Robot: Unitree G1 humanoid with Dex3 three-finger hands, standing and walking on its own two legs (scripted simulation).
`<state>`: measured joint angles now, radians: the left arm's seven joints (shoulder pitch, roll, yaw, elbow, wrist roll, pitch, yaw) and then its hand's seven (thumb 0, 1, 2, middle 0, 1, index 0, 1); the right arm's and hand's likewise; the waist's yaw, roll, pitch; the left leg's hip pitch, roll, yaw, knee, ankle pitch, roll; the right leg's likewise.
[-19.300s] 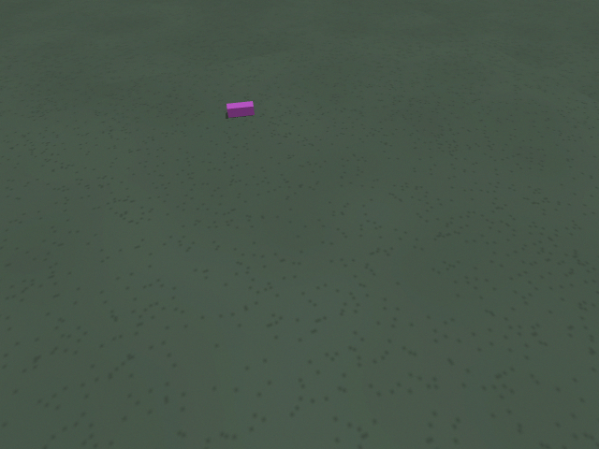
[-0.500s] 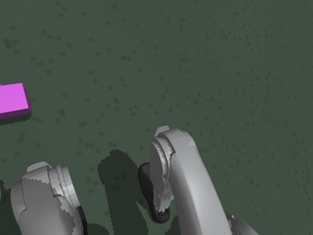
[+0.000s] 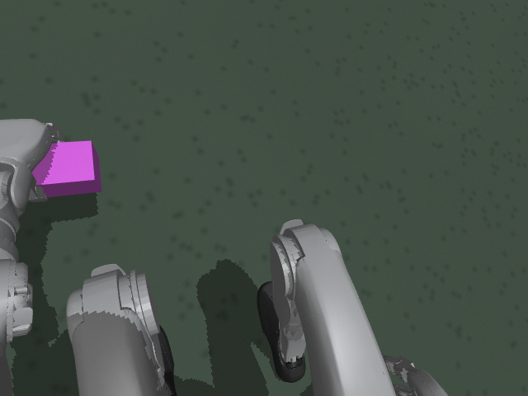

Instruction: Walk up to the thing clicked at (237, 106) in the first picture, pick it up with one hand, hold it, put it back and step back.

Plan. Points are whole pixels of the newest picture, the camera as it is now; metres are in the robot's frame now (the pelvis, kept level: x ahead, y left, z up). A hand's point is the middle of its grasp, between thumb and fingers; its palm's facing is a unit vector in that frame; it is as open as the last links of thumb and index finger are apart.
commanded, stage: lift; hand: left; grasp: from above
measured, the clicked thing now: (38, 171) +0.49 +0.27 -0.19
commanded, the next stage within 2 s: hold in 1.74 s
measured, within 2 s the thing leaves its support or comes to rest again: neither
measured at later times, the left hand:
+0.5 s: hand out of the picture +0.44 +0.29 -0.06, palm faces -0.48 -0.04 -0.88, open 9.6 cm
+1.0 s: hand out of the picture +0.36 +0.28 +0.15, palm faces -0.45 -0.08 -0.89, open 9.5 cm
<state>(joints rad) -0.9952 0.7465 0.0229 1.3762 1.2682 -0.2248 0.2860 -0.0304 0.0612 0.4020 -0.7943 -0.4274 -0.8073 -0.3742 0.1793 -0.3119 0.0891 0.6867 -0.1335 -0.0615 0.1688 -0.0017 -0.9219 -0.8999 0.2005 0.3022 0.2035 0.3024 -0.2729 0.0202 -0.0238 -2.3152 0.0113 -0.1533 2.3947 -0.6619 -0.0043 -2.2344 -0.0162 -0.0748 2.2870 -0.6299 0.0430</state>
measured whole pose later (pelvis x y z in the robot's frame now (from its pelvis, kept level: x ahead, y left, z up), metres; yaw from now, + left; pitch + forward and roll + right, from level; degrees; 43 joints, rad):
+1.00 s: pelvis +0.00 +0.01 +0.23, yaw +5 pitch +25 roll -4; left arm -0.42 0.53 -0.11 0.69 1.02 -0.09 0.03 -0.03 0.07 0.39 -0.79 -0.42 -0.81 -0.36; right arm 0.17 -0.24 -0.01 0.66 0.03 0.04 -0.03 0.00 -0.91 -0.90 0.20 0.30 0.21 0.30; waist -0.09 0.05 -0.17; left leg -1.53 0.04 -0.05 1.66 -0.58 0.01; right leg -1.49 -0.02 -0.03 1.59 -0.55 0.04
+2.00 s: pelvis +0.08 +0.01 +0.41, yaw +6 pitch +8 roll -1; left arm -0.31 0.42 -0.19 0.79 1.04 -0.09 0.05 -0.03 0.06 0.40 -0.80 -0.42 -0.81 -0.37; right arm 0.24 -0.25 -0.05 0.72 0.04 0.02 -0.05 0.01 -0.91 -0.89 0.20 0.30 0.21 0.30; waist -0.04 0.03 -0.07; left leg -0.54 0.04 0.03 0.77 -0.36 0.00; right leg -0.54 -0.02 0.01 0.73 -0.33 0.03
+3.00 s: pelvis +0.07 +0.00 +0.43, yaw +5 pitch +2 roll +0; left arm -0.22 0.42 -0.20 0.62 1.00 -0.09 -0.06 -0.03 0.06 0.44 -0.76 -0.45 -0.77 -0.41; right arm 0.19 -0.26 -0.03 0.68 0.07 0.07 -0.08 0.01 -0.91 -0.89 0.20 0.30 0.20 0.30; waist -0.01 0.05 -0.01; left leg -0.32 0.03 0.05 0.55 -0.26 -0.01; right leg -0.34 -0.02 0.02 0.56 -0.25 0.02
